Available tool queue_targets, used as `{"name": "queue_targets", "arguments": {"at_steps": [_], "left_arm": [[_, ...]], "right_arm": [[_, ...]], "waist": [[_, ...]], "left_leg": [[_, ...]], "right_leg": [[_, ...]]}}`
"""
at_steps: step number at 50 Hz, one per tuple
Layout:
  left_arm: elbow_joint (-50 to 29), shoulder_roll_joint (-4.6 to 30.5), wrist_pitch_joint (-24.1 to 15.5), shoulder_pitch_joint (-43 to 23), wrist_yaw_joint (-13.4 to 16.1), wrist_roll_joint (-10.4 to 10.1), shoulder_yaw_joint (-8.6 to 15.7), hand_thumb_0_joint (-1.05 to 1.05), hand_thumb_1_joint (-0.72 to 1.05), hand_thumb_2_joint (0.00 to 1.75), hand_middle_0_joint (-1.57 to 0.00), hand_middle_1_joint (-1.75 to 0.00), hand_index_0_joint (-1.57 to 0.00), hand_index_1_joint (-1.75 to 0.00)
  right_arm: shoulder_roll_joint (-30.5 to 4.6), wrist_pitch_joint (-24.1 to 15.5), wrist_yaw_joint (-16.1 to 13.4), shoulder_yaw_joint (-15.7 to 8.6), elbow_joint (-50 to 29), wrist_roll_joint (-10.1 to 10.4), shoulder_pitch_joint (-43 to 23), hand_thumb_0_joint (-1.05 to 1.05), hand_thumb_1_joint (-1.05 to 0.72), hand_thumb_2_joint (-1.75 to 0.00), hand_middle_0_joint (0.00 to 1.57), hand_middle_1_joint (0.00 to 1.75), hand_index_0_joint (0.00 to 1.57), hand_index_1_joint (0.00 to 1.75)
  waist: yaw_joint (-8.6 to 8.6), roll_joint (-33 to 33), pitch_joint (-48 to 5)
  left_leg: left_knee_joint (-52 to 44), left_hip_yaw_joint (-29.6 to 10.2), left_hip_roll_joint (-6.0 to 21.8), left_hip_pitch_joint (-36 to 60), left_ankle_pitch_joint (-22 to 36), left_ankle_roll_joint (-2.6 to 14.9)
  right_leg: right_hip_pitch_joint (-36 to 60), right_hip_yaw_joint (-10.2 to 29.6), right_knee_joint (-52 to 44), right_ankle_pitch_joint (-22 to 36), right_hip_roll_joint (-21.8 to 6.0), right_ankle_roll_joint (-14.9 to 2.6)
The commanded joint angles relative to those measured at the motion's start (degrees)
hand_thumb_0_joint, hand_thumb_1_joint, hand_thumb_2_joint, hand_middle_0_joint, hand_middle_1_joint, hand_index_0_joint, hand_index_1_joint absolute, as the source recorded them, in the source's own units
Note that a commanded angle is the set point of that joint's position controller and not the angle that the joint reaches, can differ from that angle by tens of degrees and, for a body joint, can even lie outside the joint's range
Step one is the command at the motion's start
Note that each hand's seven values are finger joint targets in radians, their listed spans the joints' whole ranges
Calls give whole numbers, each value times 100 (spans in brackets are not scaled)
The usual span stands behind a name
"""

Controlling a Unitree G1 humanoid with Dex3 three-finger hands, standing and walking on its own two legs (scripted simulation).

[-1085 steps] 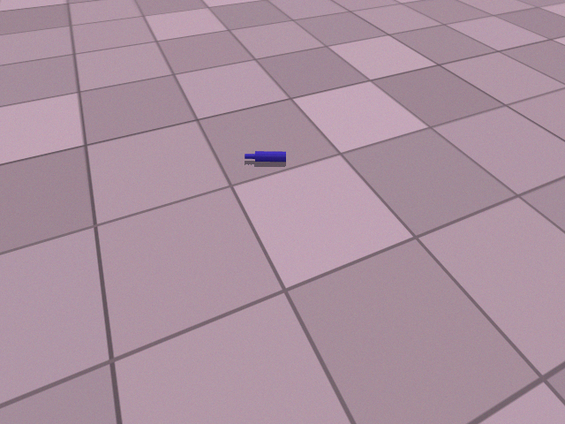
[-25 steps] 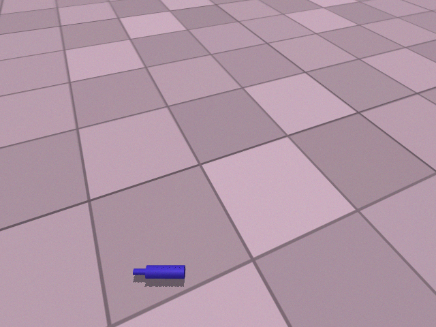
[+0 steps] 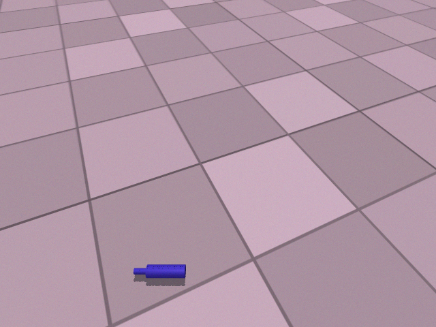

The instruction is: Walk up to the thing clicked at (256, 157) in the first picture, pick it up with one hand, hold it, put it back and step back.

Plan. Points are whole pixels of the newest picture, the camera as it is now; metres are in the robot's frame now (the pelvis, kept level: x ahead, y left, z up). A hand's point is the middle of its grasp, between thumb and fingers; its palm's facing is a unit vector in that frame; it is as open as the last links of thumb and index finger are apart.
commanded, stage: rise first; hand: left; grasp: from above
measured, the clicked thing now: (159, 271) +0.48 +0.27 -0.75
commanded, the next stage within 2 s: none
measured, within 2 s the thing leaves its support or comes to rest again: neither
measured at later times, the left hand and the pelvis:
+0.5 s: hand out of the picture +0.15 +0.26 -0.20, palm faces -0.07 -0.92 -0.39, open 13.2 cm; pelvis +0.00 +0.01 -0.05, yaw -2 degrees
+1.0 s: hand out of the picture +0.15 +0.26 -0.23, palm faces -0.16 -0.87 -0.46, open 14.2 cm; pelvis +0.00 +0.01 -0.10, yaw -2 degrees
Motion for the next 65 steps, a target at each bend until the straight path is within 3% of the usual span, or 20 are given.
{"name": "queue_targets", "arguments": {"at_steps": [1,2,3,5,7,9,10,12,15,16,17,19,24,28,36,48,53,57,62,65], "left_arm": [[-2017,509,-625,-2690,192,-310,295,0,66,94,-18,-54,-16,-54],[-1095,980,-412,-1878,240,-198,640,0,58,97,-17,-62,-14,-62],[-612,1095,-298,-1403,188,-131,768,0,50,96,-13,-70,-12,-70],[-827,1447,-321,-1885,120,59,913,0,34,95,-9,-86,-10,-86],[-327,1270,-188,-1123,7,308,1019,0,23,95,-3,-99,-7,-95],[-546,1324,-38,-598,-31,541,1303,0,7,96,-1,-107,-5,-103],[-822,1238,53,-498,-13,574,1289,0,-1,96,0,-109,-4,-104],[-1019,898,360,-415,47,650,1079,0,-15,96,-1,-111,-5,-107],[-1442,860,771,-1060,118,708,967,0,-38,97,-4,-108,-5,-107],[-1471,931,865,-902,156,738,1041,0,-46,97,-5,-108,-6,-107],[-1525,845,936,-813,169,738,1017,0,-50,98,-6,-108,-6,-107],[-1792,719,978,-781,178,756,993,0,-52,97,-6,-108,-7,-107],[-2949,950,833,-586,222,914,1263,0,-54,99,-5,-108,-6,-108],[-3396,919,923,-90,215,1054,1247,0,-56,102,-5,-106,-4,-108],[-4171,764,1440,582,136,1084,1105,0,-55,100,-5,-105,-4,-106],[-4905,827,1547,1061,198,1277,1161,0,-58,98,-7,-106,-6,-106],[-5049,807,1533,1229,246,1361,1185,0,-59,99,-7,-104,-6,-105],[-5170,752,1493,1372,274,1394,1114,0,-59,97,-8,-105,-8,-105],[-5185,751,1383,1411,305,1466,1100,0,-60,98,-8,-104,-8,-104],[-5119,898,1255,979,330,1592,1098,0,-60,98,-8,-103,-7,-104]], "right_arm": [[-415,-424,-293,-24,-1575,415,96,0,-94,-91,20,30,20,30],[-593,-378,-327,-117,-1502,391,259,0,-94,-91,20,30,20,30],[-628,-323,-330,-185,-1650,402,321,0,-93,-91,20,30,20,30],[-628,-360,-407,-330,-1863,342,447,0,-91,-90,20,30,20,30],[-577,-400,-369,-432,-2060,247,611,0,-90,-90,20,30,20,30],[-533,-432,-288,-559,-2298,155,662,0,-91,-90,20,30,20,30],[-491,-439,-276,-573,-2471,167,644,0,-90,-90,20,30,20,30],[-408,-434,-267,-524,-2716,191,557,0,-88,-89,20,30,20,30],[-412,-470,-239,-525,-3046,204,328,0,-88,-89,20,30,20,30],[-386,-500,-234,-528,-3113,207,309,0,-87,-89,20,30,20,30],[-376,-530,-216,-527,-3171,211,369,0,-88,-89,20,30,20,30],[-348,-606,-203,-531,-3213,194,519,0,-88,-89,20,30,20,30],[-288,-802,-222,-587,-3406,159,700,0,-87,-89,20,30,20,30],[-273,-881,-302,-596,-3520,134,669,0,-88,-89,20,30,20,30],[-254,-961,-378,-559,-3734,100,637,0,-88,-89,20,30,20,30],[-125,-1108,-400,-516,-4030,81,578,0,-91,-90,20,30,20,30],[-108,-1148,-416,-509,-4101,81,539,0,-91,-90,20,30,20,30],[-107,-1192,-415,-511,-4107,89,516,0,-93,-91,20,30,20,30],[-107,-1247,-398,-519,-4092,96,472,0,-93,-91,20,30,20,30],[-189,-1288,-371,-534,-4048,95,421,0,-93,-90,20,30,20,30]], "waist": [[-544,45,-288],[-444,-139,-214],[-287,-301,-213],[-211,-172,-827],[-144,-125,-1235],[172,331,-1767],[225,482,-2022],[175,453,-1681],[-25,162,-1413],[36,151,-1338],[-37,94,-1280],[-106,-11,-1395],[-78,286,-2211],[-126,490,-2236],[-212,451,-2307],[-178,479,-2573],[-141,454,-2536],[-172,444,-2686],[-133,515,-2674],[-200,552,-2554]], "left_leg": [[194,440,-213,-296,-359,202],[255,456,-244,-448,-541,223],[426,445,-180,-656,-428,222],[665,396,-161,-676,-162,210],[1017,370,-197,-949,35,195],[1238,390,-229,-1013,342,132],[1212,400,-243,-888,463,105],[1158,380,-222,-1069,337,80],[1415,319,-139,-1458,-92,95],[1492,329,-146,-1609,-203,94],[1601,347,-141,-1744,-402,113],[1872,324,-109,-1928,-446,136],[2591,275,-55,-2084,137,143],[2866,223,3,-2192,198,127],[3301,124,69,-2559,363,147],[3925,122,36,-3203,73,191],[4026,105,12,-3533,-451,188],[4220,82,10,-3660,-301,186],[4349,27,12,-3893,-658,189],[4489,-48,34,-4133,-886,173]], "right_leg": [[-1266,23,63,136,112,-145],[-1296,-33,59,-149,148,-170],[-1319,-107,245,-171,192,-182],[-1327,-72,565,113,197,-194],[-1415,-60,944,345,184,-202],[-1311,-46,1239,480,188,-256],[-1191,-40,1244,551,197,-269],[-1389,-71,1196,367,232,-266],[-1911,-125,1361,-90,285,-239],[-2022,-134,1431,-234,285,-242],[-2195,-117,1507,-413,286,-237],[-2456,-117,1807,-438,309,-219],[-2762,-48,2594,131,280,-211],[-3155,-48,2892,75,280,-212],[-3493,-119,3260,66,304,-205],[-4023,-101,3801,-82,302,-211],[-4239,-102,3932,-474,321,-233],[-4334,-125,4115,-358,338,-234],[-4711,-136,4354,-682,343,-260],[-5110,-155,4593,-885,345,-257]]}}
